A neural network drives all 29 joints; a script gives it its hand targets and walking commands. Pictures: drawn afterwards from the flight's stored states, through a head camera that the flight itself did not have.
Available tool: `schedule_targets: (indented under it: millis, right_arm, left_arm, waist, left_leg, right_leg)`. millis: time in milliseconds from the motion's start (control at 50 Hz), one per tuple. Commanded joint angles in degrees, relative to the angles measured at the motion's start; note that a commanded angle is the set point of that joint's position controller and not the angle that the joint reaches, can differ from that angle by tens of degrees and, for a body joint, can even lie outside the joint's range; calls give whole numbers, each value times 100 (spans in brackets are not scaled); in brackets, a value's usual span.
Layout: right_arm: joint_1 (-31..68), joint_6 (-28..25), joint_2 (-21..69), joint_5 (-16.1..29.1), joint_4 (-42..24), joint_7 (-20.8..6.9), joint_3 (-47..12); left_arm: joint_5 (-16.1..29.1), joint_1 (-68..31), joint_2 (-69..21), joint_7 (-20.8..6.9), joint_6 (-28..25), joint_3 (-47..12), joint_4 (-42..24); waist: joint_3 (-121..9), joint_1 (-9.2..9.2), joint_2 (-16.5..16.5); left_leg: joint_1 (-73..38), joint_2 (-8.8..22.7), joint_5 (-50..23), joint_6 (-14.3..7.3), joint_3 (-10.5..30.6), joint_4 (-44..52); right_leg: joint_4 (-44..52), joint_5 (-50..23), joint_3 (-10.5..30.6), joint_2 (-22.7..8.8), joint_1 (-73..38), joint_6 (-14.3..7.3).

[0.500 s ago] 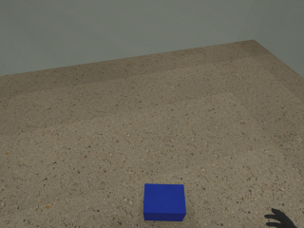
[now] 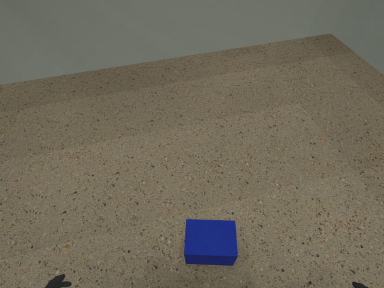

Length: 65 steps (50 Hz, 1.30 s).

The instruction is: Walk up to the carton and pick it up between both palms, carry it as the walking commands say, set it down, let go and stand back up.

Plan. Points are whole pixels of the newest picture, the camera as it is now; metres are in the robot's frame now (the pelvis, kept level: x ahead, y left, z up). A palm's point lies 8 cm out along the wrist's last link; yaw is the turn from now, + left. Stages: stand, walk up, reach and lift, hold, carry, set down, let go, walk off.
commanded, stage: walk up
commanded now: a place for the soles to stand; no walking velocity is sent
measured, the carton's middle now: (209, 242) +0.41 -0.03 -0.67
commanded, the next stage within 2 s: reach and lift in 1.26 s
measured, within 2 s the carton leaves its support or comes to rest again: neither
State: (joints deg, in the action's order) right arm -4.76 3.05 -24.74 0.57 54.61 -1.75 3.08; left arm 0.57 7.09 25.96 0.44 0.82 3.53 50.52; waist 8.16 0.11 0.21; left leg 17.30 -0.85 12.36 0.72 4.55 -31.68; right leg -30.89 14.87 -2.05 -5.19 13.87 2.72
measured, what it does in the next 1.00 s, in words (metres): stands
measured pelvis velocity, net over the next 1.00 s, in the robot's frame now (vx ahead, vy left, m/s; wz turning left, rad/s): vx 0.00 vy -0.01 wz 0.06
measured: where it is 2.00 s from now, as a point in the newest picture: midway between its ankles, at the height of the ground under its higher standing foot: outside the picture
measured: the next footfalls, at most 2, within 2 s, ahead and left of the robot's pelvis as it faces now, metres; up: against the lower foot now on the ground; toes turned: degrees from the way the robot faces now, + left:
none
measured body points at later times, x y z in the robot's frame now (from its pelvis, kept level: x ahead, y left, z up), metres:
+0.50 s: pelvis -0.01 +0.00 +0.01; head +0.03 +0.02 +0.46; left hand +0.08 +0.33 -0.11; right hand +0.14 -0.30 -0.10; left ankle +0.01 +0.12 -0.73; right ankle +0.02 -0.16 -0.73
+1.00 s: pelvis +0.00 -0.01 +0.01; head +0.02 -0.01 +0.46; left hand +0.08 +0.31 -0.10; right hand +0.11 -0.33 -0.11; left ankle +0.01 +0.12 -0.73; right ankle +0.02 -0.16 -0.73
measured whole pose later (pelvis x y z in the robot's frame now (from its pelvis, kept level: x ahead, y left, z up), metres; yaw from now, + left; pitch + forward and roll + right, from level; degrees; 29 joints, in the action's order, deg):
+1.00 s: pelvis +0.00 -0.01 +0.01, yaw +3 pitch -2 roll +0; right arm -6.2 1.0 -22.5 0.8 59.1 -0.9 2.6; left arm 0.3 7.3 22.7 0.6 -0.9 2.2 55.5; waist 4.4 0.1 -0.3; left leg 10.8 -0.2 10.5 1.6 5.4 -22.9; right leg -21.9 10.6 -2.0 -3.7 9.5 2.7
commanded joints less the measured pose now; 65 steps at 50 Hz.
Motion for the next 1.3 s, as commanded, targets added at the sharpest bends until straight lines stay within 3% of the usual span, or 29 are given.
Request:
schedule_targets:
  millis: [0,40,60,120,160,180,220,240,260,280,300,320,360,400,480,640,660,700,760,820,840,880,940,960,980,1200,1240,1260,1280]
  right_arm:
    - [263,-66,-1290,-13,-508,45,316]
    - [499,-86,-1300,-60,-601,54,333]
    - [473,-69,-1246,-32,-625,58,342]
    - [262,-61,-942,-12,-575,9,298]
    - [-135,-28,-892,-72,-533,-1,342]
    - [-211,-8,-944,-103,-520,9,355]
    - [-441,-75,-956,-117,-524,1,345]
    - [-354,-135,-994,-150,-485,25,314]
    - [-34,-196,-1167,-128,-568,48,324]
    - [230,-246,-1177,-39,-633,39,299]
    - [256,-228,-1181,3,-603,51,290]
    - [339,-229,-1076,29,-576,39,259]
    - [308,-214,-1010,76,-531,14,226]
    - [273,-231,-1009,89,-460,52,251]
    - [266,-269,-977,69,-400,58,254]
    - [372,-259,-836,50,-172,75,241]
    - [338,-271,-834,32,-150,77,228]
    - [305,-276,-859,50,-106,81,211]
    - [189,-271,-823,32,-5,72,188]
    - [161,-275,-802,33,-3,105,188]
    - [149,-277,-858,20,51,107,192]
    - [142,-285,-790,16,52,107,175]
    - [92,-303,-850,19,124,133,193]
    - [9,-309,-826,26,165,143,173]
    - [-34,-297,-828,-12,146,142,179]
    - [-46,-308,-800,18,178,193,227]
    - [-45,-312,-803,24,118,173,217]
    - [761,-152,-245,-219,-2605,21,669]
    - [770,270,-304,-477,-2330,-164,690]
  left_arm:
    - [12,313,929,36,-22,218,-260]
    - [-15,492,951,50,-64,205,-142]
    - [-4,627,908,46,-75,192,-115]
    - [-95,261,1278,69,-151,268,-165]
    - [-145,-181,1404,68,-173,325,-363]
    - [-155,-315,1386,41,-175,321,-452]
    - [-135,-506,1261,9,-144,284,-565]
    - [-95,-321,1078,11,-136,214,-507]
    - [-42,48,926,18,-140,157,-514]
    - [-14,270,726,22,-130,114,-428]
    - [-8,428,658,46,-108,101,-402]
    - [17,446,703,65,-105,108,-294]
    - [11,357,906,72,-137,101,-230]
    - [-5,232,1005,55,-166,134,-172]
    - [-27,180,939,81,-226,98,-54]
    - [-32,86,824,54,-260,86,143]
    - [-37,29,872,46,-278,103,119]
    - [-20,45,840,51,-274,96,188]
    - [-28,-18,875,52,-284,114,186]
    - [-40,-86,891,50,-282,120,218]
    - [-26,-25,866,55,-265,120,203]
    - [-48,-127,858,59,-268,125,186]
    - [-24,-29,789,75,-257,116,219]
    - [-40,-130,847,57,-243,152,227]
    - [-37,-86,762,55,-229,121,226]
    - [-18,-120,763,85,-223,126,310]
    - [-8,24,776,80,-208,134,332]
    - [-38,-1223,-62,-212,82,112,-2249]
    - [-87,-1095,92,-227,473,402,-1778]
  waist:
    - [-856,114,-720]
    - [-867,232,-865]
    - [-1073,241,-809]
    - [-947,63,281]
    - [-871,-140,666]
    - [-647,-204,934]
    - [-595,-320,881]
    - [-650,-274,634]
    - [-716,-57,-14]
    - [-1043,102,-491]
    - [-1229,152,-552]
    - [-1121,181,-533]
    - [-1091,122,-492]
    - [-1041,60,-580]
    - [-1139,12,-260]
    - [-834,11,-221]
    - [-853,-9,3]
    - [-850,11,-117]
    - [-869,5,182]
    - [-1016,-67,45]
    - [-850,37,17]
    - [-964,7,241]
    - [-963,69,122]
    - [-961,-11,160]
    - [-919,35,-40]
    - [-900,69,-15]
    - [-979,83,-231]
    - [-324,310,-444]
    - [-57,-68,236]
  left_leg:
    - [330,876,141,-807,1163,1303]
    - [410,922,227,-778,1225,1369]
    - [200,832,405,-690,998,1232]
    - [-277,95,406,-208,250,94]
    - [-626,-27,1099,-131,-62,-1162]
    - [-689,89,1238,-206,7,-1082]
    - [-724,236,867,-290,66,-510]
    - [-782,392,61,-342,290,288]
    - [-617,944,-1270,-481,1109,873]
    - [-632,1158,-1927,-765,1389,1022]
    - [-600,1149,-1493,-967,1331,1125]
    - [-331,1085,-1168,-895,1141,1054]
    - [-131,732,-146,-461,834,1202]
    - [-396,637,-91,-383,700,1255]
    - [-629,649,-830,-399,607,1122]
    - [-744,646,-549,-312,407,1207]
    - [-680,637,-672,-321,468,1192]
    - [-648,574,-595,-257,383,1168]
    - [-716,547,-693,-227,399,1124]
    - [-946,560,-783,-206,321,1069]
    - [-708,523,-731,-216,352,1111]
    - [-676,508,-711,-192,373,1136]
    - [-709,553,-888,-210,412,1125]
    - [-703,543,-842,-205,414,1194]
    - [-663,572,-834,-210,344,1174]
    - [-582,613,-995,-237,454,1322]
    - [-610,622,-995,-213,429,1217]
    - [501,25,1164,312,-853,762]
    - [319,-17,1492,156,-963,814]
  right_leg:
    - [-55,792,140,218,-458,-437]
    - [-104,755,200,229,-629,-458]
    - [149,677,291,89,-615,-469]
    - [1406,541,1138,-793,8,-774]
    - [1722,708,1570,-1393,760,-1199]
    - [1670,480,1455,-1405,1109,-1191]
    - [1123,-331,934,-1075,902,-973]
    - [700,-831,619,-781,600,-655]
    - [-35,-1219,252,-296,359,-376]
    - [-274,-629,76,123,-76,-240]
    - [-96,169,26,283,-298,-229]
    - [311,177,154,172,-597,-267]
    - [749,-55,449,-138,-819,-346]
    - [674,-264,430,-189,-558,-403]
    - [913,-843,364,-236,-727,-355]
    - [1189,-568,426,-315,-404,-340]
    - [1159,-669,406,-331,-479,-357]
    - [1282,-545,535,-386,-509,-386]
    - [1389,-525,465,-414,-496,-387]
    - [1375,-490,516,-471,-370,-387]
    - [1419,-297,512,-410,-408,-401]
    - [1420,-292,489,-441,-590,-375]
    - [1416,-504,521,-450,-642,-425]
    - [1307,-522,417,-442,-599,-389]
    - [1318,-525,413,-413,-661,-366]
    - [1216,-554,294,-314,-771,-343]
    - [1261,-614,307,-320,-847,-326]
    - [589,893,-263,578,-225,-217]
    - [548,1133,-457,818,11,-104]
